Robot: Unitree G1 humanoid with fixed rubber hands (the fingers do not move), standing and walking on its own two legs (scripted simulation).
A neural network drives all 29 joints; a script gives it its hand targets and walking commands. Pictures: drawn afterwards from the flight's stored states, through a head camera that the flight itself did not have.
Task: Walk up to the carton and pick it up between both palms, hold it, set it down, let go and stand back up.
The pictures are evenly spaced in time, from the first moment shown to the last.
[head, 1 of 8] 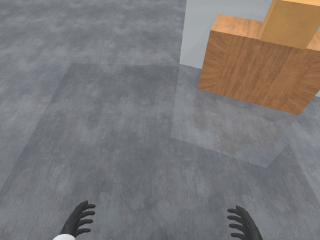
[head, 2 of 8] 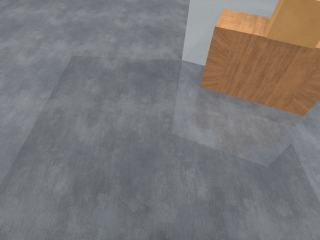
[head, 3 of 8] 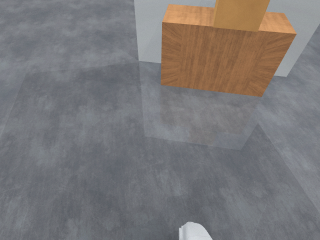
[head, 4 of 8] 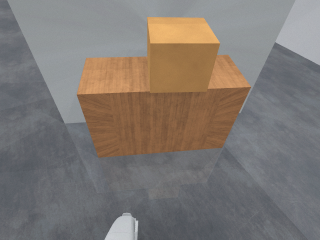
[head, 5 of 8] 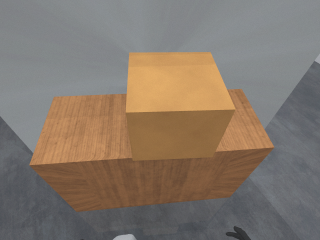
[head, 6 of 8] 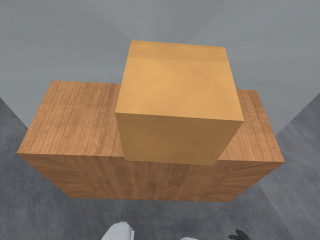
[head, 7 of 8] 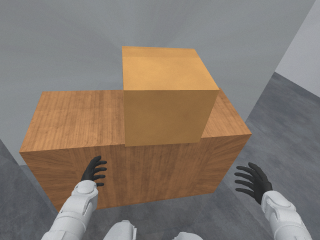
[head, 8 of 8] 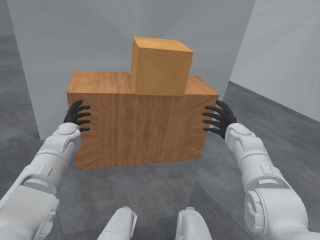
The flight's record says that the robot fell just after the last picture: yes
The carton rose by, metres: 0.00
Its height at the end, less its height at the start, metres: +0.00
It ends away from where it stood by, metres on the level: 0.00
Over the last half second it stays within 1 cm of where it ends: yes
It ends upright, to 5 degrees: yes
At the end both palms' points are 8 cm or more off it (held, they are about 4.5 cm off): yes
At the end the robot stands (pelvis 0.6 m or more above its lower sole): no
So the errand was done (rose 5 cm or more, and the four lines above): no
